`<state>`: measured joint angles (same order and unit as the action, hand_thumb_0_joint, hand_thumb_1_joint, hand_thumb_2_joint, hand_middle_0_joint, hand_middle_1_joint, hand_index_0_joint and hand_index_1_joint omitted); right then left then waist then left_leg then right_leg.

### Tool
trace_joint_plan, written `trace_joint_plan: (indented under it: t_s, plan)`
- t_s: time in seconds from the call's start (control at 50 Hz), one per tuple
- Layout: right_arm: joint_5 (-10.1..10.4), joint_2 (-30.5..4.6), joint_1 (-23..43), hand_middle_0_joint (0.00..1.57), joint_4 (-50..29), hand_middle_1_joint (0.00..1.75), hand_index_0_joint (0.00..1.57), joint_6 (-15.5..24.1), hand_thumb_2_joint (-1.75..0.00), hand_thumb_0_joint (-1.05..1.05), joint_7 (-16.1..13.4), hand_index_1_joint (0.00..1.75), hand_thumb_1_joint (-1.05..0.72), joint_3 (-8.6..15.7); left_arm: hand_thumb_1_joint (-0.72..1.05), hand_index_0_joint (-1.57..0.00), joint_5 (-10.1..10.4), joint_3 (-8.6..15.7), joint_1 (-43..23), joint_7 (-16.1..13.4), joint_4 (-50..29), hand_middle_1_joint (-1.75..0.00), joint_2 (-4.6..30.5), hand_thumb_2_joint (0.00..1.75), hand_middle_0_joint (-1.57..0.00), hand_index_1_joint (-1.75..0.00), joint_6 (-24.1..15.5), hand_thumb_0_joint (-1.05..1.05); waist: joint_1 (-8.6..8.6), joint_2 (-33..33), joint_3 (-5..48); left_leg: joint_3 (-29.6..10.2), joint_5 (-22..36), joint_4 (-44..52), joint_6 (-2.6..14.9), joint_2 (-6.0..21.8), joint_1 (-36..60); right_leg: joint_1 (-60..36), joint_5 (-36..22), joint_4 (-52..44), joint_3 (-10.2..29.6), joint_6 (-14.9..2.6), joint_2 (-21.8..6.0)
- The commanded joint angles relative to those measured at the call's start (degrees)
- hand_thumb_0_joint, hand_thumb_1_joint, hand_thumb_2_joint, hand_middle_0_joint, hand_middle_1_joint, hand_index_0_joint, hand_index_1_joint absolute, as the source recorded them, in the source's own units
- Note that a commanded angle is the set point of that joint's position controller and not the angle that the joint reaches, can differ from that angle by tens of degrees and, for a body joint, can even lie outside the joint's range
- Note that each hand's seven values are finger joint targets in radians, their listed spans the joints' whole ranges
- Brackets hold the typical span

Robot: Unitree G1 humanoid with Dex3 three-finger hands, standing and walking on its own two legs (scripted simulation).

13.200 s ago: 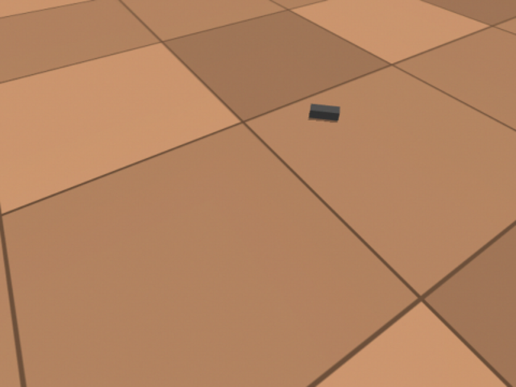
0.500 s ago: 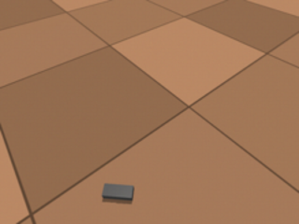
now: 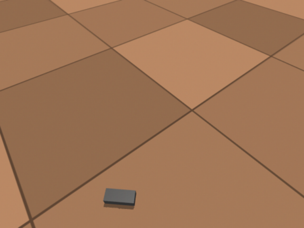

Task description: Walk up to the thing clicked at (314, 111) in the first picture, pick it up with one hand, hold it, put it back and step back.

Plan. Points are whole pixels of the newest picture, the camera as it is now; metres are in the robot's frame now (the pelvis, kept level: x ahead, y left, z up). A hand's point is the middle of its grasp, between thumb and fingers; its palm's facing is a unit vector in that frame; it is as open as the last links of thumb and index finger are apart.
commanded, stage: stand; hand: left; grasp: from above
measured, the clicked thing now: (120, 196) +0.42 +0.22 -0.76
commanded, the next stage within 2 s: rise first in 0.46 s
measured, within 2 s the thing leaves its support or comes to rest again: neither
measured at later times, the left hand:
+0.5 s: hand out of the picture +0.06 +0.25 -0.16, palm faces -0.02 -0.94 -0.34, open 7.4 cm
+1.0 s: hand out of the picture +0.13 +0.25 -0.20, palm faces -0.10 -0.92 -0.38, open 12.5 cm
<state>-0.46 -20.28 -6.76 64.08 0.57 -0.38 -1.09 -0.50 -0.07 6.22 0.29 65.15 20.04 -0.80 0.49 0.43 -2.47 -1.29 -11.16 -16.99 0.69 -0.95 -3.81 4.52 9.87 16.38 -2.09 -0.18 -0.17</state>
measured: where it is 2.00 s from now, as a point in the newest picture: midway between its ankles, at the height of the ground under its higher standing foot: outside the picture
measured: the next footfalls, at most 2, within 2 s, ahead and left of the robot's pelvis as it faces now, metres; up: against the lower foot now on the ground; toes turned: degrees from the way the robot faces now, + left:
none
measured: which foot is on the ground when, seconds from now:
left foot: down 0.00-1.00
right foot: down 0.00-1.00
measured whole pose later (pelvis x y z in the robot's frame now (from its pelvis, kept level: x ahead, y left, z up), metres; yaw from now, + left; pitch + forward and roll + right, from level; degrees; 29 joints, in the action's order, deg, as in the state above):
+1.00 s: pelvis -0.02 +0.01 -0.05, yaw -2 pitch +11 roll -1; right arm 1.7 -14.3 -14.2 38.4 3.0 -1.5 0.7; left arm -8.1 7.0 2.6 0.5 49.7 18.6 7.8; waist -1.7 0.7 3.8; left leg -0.1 -23.4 -47.6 1.2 -0.1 -35.3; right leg 35.7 20.6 45.2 -1.2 -0.2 0.4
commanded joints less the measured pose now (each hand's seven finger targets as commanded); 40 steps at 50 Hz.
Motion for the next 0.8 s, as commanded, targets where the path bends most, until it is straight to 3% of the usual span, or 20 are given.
trace_joint_plan:
  t_s: [0.0, 0.52, 0.54, 0.56, 0.58, 0.6, 0.62, 0.64, 0.66, 0.7, 0.74, 0.76, 0.78]
  plan:
    - [0.03, -12.16, 1.50, 0.20, -2.91, 0.30, 0.20, 1.39, -0.90, 0.00, -0.64, 0.30, -0.90, 2.40, 0.90, -0.20, -0.06, 2.23, -1.84, -0.91, -3.30, -0.30, 12.36, 0.90, -0.20, -0.30, -1.02, 0.00, -0.35, -0.38, 3.73, -5.93, 12.18, 2.30, 0.84, 8.37, -1.57, -2.05, -10.25, -1.18, 6.43, -1.16, -8.02]
    - [0.02, -12.12, 1.01, 0.20, -2.45, 0.30, 0.20, 1.36, -0.90, 0.00, -0.43, 0.30, -0.90, 2.70, 0.90, -0.20, 0.00, 2.02, -1.48, -0.82, -3.30, -0.30, 12.42, 0.90, -0.20, -0.30, -1.05, 0.00, -0.28, -0.50, 3.29, -6.08, 8.78, 2.99, 0.83, 8.09, -2.56, -1.53, -6.87, -1.72, 7.01, -1.38, -8.14]
    - [0.03, -12.12, 1.11, 0.20, -2.41, 0.30, 0.20, 1.45, -0.89, 0.00, -0.43, 0.30, -0.86, 2.64, 0.82, -0.17, -0.01, 1.95, -1.13, -0.74, -3.24, -0.37, 12.27, 0.95, -0.18, -0.37, -1.02, 0.00, -0.20, -0.12, 3.12, -6.11, 8.70, 3.12, 0.82, 8.03, -2.52, -1.27, -7.15, -1.74, 6.97, -1.37, -8.00]
    - [4.11, -2.80, 1.78, 0.20, -18.96, 0.30, 0.20, 4.40, -0.90, 0.00, -1.62, 0.30, -0.92, -0.01, 0.74, -0.13, 3.50, 1.74, -21.24, -1.79, -23.35, -0.45, 1.90, 0.97, -0.16, -0.45, -6.32, 0.00, -7.75, 1.17, -1.40, 1.94, 0.27, -1.93, 0.07, 0.47, -9.49, 14.39, -2.84, 3.16, 1.52, -0.78, 0.04]
    - [3.96, -4.50, -1.31, 0.20, -15.40, 0.30, 0.20, 4.32, -0.90, 0.00, -2.08, 0.30, -0.89, 0.45, 0.66, -0.11, 3.38, 2.88, -28.21, -1.97, -19.83, -0.53, 4.92, 0.98, -0.15, -0.53, -6.07, 0.00, -6.08, -0.45, 2.10, 1.68, -0.88, -3.81, 0.28, 0.17, -9.12, 11.74, -1.11, 4.28, 0.92, -0.65, 0.05]
    - [3.83, -5.81, -3.18, 0.20, -14.44, 0.30, 0.20, 3.56, -0.90, 0.00, -2.41, 0.30, -0.89, 1.14, 0.59, -0.10, 2.26, 5.54, -17.67, -2.28, -9.00, -0.61, 9.07, 0.97, -0.12, -0.61, -3.49, 0.00, -5.02, -3.15, 1.14, 1.65, -2.18, -5.03, 0.69, -0.39, -11.59, 11.83, 1.17, 4.61, 0.23, -0.90, 0.32]
    - [3.78, -6.05, -3.69, 0.20, -16.31, 0.30, 0.20, 2.98, -0.90, 0.00, -2.32, 0.30, -0.89, 1.85, 0.51, -0.10, 1.90, 6.99, -12.56, -1.50, -5.23, -0.69, 9.78, 0.98, -0.12, -0.69, -2.56, 0.00, -2.74, -3.93, 0.58, 2.04, -1.90, -7.54, 0.68, -0.10, -14.46, 12.76, 2.17, 6.49, -0.01, -0.83, 0.38]
    - [3.18, -6.02, -4.11, 0.20, -17.65, 0.30, 0.20, 3.00, -0.90, 0.00, -2.64, 0.30, -0.89, 2.76, 0.43, -0.08, 0.55, 7.76, -15.63, -1.05, -8.31, -0.77, 12.75, 1.00, -0.09, -0.77, -2.65, 0.00, -2.19, -3.53, 5.25, 2.10, -0.68, -9.62, 0.80, -0.36, -15.11, 12.91, 1.28, 8.66, 0.41, -0.83, 0.07]
    - [2.99, -5.89, -5.65, 0.20, -18.59, 0.30, 0.20, 3.34, -0.90, 0.00, -3.03, 0.30, -0.91, 3.52, 0.35, -0.08, -0.31, 10.13, -18.46, -0.91, -12.29, -0.85, 16.73, 1.01, -0.09, -0.85, -3.44, 0.00, -1.48, -1.58, 11.64, 2.09, 1.18, -11.47, 0.71, -0.58, -14.80, 11.65, -1.39, 10.86, 1.12, -0.62, -0.33]
    - [2.07, -5.18, -7.49, 0.20, -20.32, 0.30, 0.20, 3.59, -0.90, 0.00, -2.37, 0.30, -0.91, 4.52, 0.19, -0.08, -2.91, 9.86, -8.08, 0.78, -3.81, -1.01, 12.03, 0.99, -0.05, -1.00, -1.77, 0.00, -1.94, -2.42, 12.83, 1.66, 2.15, -16.16, 0.66, -0.99, -20.10, 14.61, -3.59, 15.63, 1.45, -0.76, -0.49]
    - [1.69, -5.13, -7.42, 0.20, -23.56, 0.30, 0.20, 3.67, -0.90, 0.00, -1.85, 0.30, -0.91, 5.68, 0.03, -0.05, -5.01, 12.54, -3.43, 1.29, -7.46, -1.07, 13.38, 1.03, -0.03, -1.05, -0.74, 0.00, 1.62, 1.95, 18.68, 1.58, 4.79, -18.06, -0.16, -1.26, -20.18, 13.16, -4.63, 18.46, 1.49, -1.59, -0.12]
    - [1.73, -5.02, -7.17, 0.20, -25.25, 0.30, 0.20, 3.64, -0.90, 0.00, -1.86, 0.30, -0.90, 5.88, -0.05, -0.05, -5.58, 13.03, -3.77, 0.96, -10.59, -1.09, 13.72, 1.02, -0.03, -1.07, -0.03, 0.00, 1.98, 3.93, 20.29, 1.59, 5.84, -18.10, -0.60, -1.21, -19.59, 13.10, -4.83, 18.93, 1.53, -1.88, 0.04]
    - [1.86, -4.46, -7.29, 0.20, -26.41, 0.30, 0.20, 3.58, -0.90, 0.00, -1.69, 0.30, -0.90, 5.80, -0.13, -0.05, -5.64, 11.81, -1.59, 0.81, -11.90, -1.10, 11.17, 1.03, -0.03, -1.09, 1.39, 0.00, 2.06, 4.84, 18.77, 1.44, 5.41, -18.01, -1.01, -0.93, -20.62, 14.42, -3.37, 18.95, 1.31, -2.01, 0.34]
